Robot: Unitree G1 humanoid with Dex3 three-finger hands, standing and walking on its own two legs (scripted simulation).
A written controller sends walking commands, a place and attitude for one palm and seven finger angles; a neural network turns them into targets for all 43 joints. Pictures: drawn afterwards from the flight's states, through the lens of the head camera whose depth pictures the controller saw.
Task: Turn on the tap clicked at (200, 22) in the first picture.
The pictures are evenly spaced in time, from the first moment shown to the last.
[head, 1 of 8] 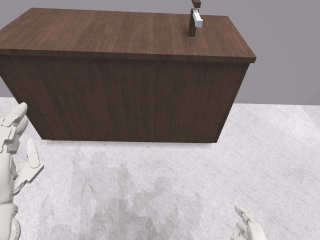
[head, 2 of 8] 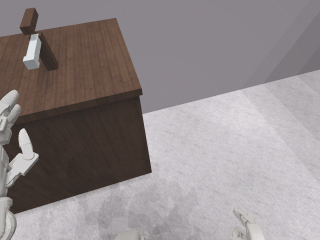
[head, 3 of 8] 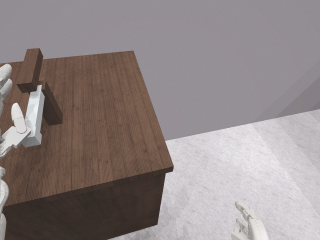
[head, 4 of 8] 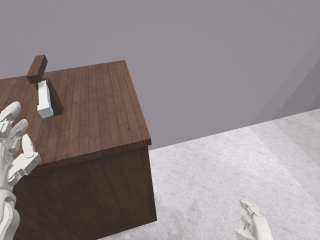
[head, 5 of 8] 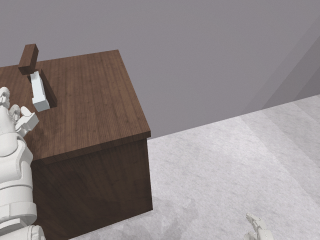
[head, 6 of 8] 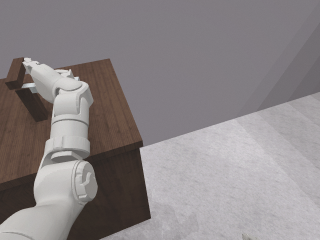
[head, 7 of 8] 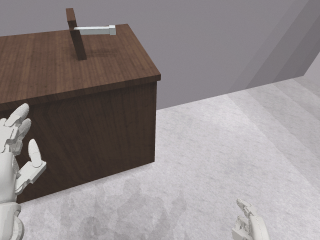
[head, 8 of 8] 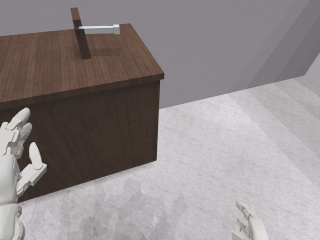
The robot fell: no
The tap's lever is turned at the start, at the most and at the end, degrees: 0 79 79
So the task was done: yes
